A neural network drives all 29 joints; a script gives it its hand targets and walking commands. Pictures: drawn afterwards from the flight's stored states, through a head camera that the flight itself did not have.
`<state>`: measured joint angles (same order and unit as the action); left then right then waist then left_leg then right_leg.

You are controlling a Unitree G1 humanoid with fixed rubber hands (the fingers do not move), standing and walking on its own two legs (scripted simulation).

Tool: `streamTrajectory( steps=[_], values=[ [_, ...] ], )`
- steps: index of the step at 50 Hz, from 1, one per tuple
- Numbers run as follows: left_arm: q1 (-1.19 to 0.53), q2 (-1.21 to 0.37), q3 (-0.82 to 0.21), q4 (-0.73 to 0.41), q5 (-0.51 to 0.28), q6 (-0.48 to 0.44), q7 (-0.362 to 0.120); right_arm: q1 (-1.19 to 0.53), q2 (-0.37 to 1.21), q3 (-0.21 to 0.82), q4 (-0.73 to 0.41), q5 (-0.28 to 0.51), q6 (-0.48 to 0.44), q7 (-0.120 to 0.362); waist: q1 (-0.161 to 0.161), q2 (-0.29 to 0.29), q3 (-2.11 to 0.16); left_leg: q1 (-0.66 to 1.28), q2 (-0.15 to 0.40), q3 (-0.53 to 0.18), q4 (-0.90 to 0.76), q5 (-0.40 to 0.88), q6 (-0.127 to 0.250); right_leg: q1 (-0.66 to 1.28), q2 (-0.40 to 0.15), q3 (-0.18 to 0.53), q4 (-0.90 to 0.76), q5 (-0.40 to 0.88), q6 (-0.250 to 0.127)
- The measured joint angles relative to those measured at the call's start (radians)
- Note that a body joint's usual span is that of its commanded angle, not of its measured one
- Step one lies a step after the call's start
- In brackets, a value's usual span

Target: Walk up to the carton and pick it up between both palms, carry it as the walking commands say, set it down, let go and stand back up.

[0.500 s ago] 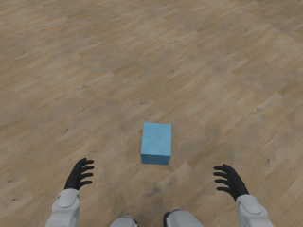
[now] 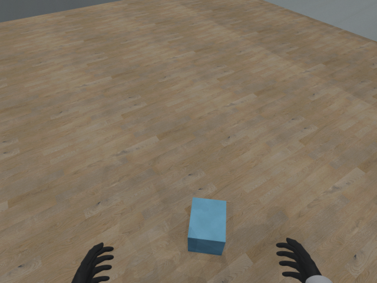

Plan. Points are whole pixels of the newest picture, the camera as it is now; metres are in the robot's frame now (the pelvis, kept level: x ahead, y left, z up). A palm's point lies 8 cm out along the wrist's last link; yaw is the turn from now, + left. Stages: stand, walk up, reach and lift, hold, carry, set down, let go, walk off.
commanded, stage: let go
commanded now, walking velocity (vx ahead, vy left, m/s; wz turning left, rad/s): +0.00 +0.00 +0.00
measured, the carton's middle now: (206, 226) +0.52 -0.07 -0.68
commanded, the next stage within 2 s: stand in 0.10 s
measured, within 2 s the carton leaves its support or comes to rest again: neither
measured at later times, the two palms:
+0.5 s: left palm out of the picture +0.11 +0.29 -0.09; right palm out of the picture +0.12 -0.28 -0.09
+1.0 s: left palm out of the picture +0.03 +0.27 -0.10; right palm out of the picture +0.03 -0.30 -0.11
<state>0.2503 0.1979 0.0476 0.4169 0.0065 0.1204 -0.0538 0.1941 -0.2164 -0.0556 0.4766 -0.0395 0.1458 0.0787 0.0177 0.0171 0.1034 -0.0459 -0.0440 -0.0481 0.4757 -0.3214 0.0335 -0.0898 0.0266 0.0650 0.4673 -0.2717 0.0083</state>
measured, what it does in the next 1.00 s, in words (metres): stands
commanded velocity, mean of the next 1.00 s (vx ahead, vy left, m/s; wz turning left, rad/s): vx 0.00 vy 0.00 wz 0.00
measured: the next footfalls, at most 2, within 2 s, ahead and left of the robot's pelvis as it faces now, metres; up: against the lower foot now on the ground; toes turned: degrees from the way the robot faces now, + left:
none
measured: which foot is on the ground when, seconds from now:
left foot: down 0.00-1.00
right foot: down 0.00-1.00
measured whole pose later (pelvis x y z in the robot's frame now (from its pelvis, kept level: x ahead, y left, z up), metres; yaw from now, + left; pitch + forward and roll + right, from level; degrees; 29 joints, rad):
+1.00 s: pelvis -0.03 -0.01 +0.00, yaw -1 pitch -5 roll +0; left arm 0.32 0.30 0.03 0.92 0.04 -0.02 0.00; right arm 0.33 -0.31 -0.05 0.89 -0.03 -0.04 -0.01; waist 0.01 0.02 -0.10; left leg -0.12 -0.03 -0.04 0.48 -0.27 0.01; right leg -0.17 0.03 0.06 0.48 -0.22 -0.01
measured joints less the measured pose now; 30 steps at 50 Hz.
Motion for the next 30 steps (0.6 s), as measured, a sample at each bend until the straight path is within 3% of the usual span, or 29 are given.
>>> streamTrajectory(
  steps=[6, 11, 17, 30],
  values=[
    [0.005, 0.008, -0.028, 0.016, -0.009, -0.026, 0.02, -0.008, 0.013, 0.019, -0.009, -0.006, 0.038, -0.035, -0.007, 0.005, -0.02, -0.024, 0.0, 0.005, 0.035, -0.022, 0.001, -0.026, 0.002, 0.002, 0.035, -0.021, 0.001],
    [0.001, 0.037, -0.037, 0.181, 0.021, -0.065, 0.057, 0.021, -0.011, 0.024, 0.11, 0.016, -0.063, -0.072, -0.014, 0.012, -0.137, -0.075, 0.002, -0.002, 0.064, -0.042, 0.004, -0.068, 0.003, -0.009, 0.05, -0.035, 0.001],
    [0.041, 0.077, 0.001, 0.294, 0.033, -0.097, 0.063, 0.08, -0.054, -0.003, 0.194, 0.005, -0.128, -0.082, -0.025, 0.004, -0.228, -0.064, -0.005, 0.0, 0.064, -0.054, 0.006, -0.061, -0.007, -0.013, 0.063, -0.043, 0.001],
    [0.078, 0.097, 0.011, 0.377, 0.035, -0.125, 0.061, 0.132, -0.077, -0.003, 0.279, 0.005, -0.17, -0.098, -0.016, -0.003, -0.265, -0.046, -0.005, 0.011, 0.025, -0.02, 0.0, -0.06, -0.009, -0.002, 0.055, -0.035, -0.001]
  ],
)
